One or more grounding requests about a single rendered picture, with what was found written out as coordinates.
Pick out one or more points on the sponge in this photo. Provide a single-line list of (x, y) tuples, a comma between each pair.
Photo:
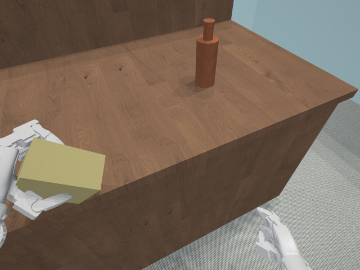
[(50, 169)]

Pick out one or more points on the right robot forearm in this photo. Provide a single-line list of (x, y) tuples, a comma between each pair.
[(294, 262)]

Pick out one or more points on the robot left hand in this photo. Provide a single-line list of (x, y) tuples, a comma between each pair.
[(12, 149)]

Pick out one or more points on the table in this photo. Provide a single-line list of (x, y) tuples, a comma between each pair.
[(117, 77)]

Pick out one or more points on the robot right hand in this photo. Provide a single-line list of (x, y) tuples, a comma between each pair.
[(281, 242)]

